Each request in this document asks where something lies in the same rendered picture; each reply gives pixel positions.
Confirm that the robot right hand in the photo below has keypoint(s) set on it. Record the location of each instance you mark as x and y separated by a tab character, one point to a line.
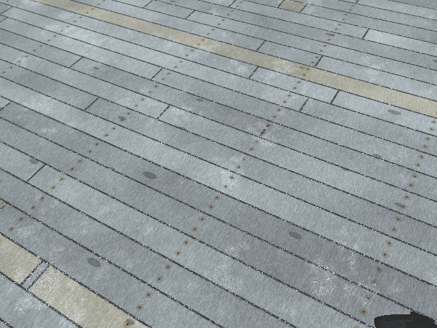
412	320

